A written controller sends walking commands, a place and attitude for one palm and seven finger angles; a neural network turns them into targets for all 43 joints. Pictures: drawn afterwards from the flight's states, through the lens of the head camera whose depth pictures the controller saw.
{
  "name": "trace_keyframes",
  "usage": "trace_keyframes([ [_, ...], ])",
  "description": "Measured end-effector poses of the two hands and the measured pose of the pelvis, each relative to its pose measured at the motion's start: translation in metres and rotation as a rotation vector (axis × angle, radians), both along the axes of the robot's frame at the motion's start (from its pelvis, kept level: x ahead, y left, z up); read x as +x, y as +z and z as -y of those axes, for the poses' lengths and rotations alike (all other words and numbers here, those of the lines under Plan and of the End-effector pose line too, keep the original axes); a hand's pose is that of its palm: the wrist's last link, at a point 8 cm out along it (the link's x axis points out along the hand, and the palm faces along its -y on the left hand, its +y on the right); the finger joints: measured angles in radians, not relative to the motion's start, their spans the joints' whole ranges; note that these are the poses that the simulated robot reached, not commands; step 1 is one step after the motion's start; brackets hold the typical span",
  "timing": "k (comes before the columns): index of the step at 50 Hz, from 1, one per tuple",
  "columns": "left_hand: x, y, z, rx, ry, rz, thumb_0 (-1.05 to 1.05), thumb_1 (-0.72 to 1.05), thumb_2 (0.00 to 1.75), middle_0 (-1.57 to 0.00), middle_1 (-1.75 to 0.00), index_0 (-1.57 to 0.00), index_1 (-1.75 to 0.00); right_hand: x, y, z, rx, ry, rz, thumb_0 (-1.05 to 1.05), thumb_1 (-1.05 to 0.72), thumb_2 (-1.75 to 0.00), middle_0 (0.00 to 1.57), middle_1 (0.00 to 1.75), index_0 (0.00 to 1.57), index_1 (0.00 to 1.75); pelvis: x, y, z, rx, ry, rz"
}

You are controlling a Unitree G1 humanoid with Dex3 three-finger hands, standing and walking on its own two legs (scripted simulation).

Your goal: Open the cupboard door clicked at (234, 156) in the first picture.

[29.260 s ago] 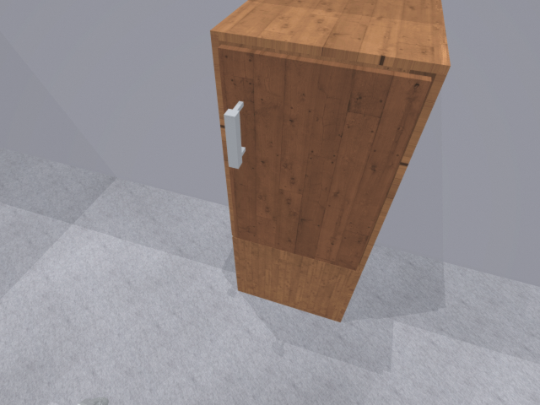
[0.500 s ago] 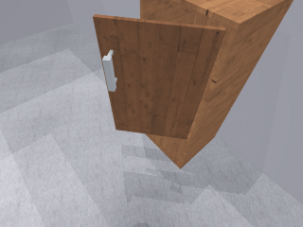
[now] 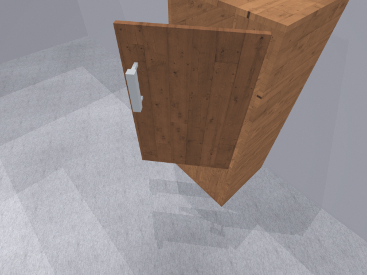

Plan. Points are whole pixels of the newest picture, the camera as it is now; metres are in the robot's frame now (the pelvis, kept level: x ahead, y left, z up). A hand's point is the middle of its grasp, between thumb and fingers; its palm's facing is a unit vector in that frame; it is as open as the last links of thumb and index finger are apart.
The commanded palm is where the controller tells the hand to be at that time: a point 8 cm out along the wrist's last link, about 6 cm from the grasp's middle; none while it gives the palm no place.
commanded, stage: come to a stop and stand still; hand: left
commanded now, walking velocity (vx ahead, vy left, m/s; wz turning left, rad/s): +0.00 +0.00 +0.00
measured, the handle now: (136, 87) +0.59 +0.18 +0.07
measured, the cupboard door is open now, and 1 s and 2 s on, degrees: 41 41 41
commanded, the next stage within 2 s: look again from close up in 0.28 s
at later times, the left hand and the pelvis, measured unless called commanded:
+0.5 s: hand out of the picture +0.01 +0.19 -0.15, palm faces -0.01 -0.97 -0.23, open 7.4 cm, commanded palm none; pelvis -0.01 +0.00 +0.01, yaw -1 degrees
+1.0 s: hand out of the picture +0.04 +0.16 -0.16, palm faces +0.00 -0.98 -0.22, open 7.4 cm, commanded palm +0.11 +0.21 -0.06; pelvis +0.01 -0.02 +0.01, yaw -1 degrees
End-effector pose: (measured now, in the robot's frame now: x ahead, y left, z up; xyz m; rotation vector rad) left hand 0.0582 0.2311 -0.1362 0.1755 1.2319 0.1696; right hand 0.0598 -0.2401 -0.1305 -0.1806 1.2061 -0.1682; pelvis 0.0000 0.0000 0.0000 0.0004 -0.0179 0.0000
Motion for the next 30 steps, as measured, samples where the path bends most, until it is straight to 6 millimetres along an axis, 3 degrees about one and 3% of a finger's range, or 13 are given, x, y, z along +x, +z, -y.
trace_keyframes([
  [6,-0.029,0.009,-0.018,0.023,-0.014,-0.032,0.01,0.9,0.9,-0.2,-0.3,-0.2,-0.3,0.001,-0.002,-0.024,0.05,0.014,0.067,0.0,-0.93,-0.9,0.2,0.3,0.2,0.3,-0.009,0.002,-0.011,0.006,-0.022,0.016],
  [16,-0.065,0.018,-0.025,0.038,-0.007,-0.119,0.01,0.9,0.9,-0.2,-0.3,-0.2,-0.3,-0.022,-0.002,-0.021,0.057,0.027,0.002,0.0,-0.92,-0.9,0.2,0.3,0.2,0.3,-0.011,0.01,-0.012,0.015,-0.026,-0.003],
  [22,-0.063,0.017,-0.015,0.02,-0.01,-0.134,0.01,0.9,0.9,-0.2,-0.3,-0.2,-0.3,-0.044,-0.003,-0.014,0.051,0.011,-0.079,0.0,-0.91,-0.9,0.2,0.3,0.2,0.3,-0.007,0.012,-0.007,0.015,-0.022,-0.001],
  [30,-0.039,0.012,0.005,-0.012,-0.033,-0.102,0.01,0.9,0.9,-0.2,-0.3,-0.2,-0.3,-0.062,-0.003,-0.009,0.054,-0.015,-0.148,0.01,-0.91,-0.9,0.2,0.3,0.2,0.3,-0.002,0.014,0.002,0.014,-0.021,0.003],
])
